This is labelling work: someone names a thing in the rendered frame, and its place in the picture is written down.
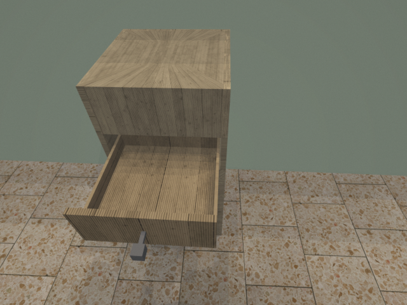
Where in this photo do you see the cabinet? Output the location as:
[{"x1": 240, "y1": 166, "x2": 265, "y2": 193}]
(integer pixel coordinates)
[{"x1": 76, "y1": 29, "x2": 231, "y2": 236}]

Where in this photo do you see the drawer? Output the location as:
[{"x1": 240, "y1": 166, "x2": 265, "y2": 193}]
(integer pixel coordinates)
[{"x1": 62, "y1": 135, "x2": 220, "y2": 248}]

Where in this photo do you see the handle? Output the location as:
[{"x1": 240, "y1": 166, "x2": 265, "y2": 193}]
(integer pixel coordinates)
[{"x1": 130, "y1": 231, "x2": 148, "y2": 261}]

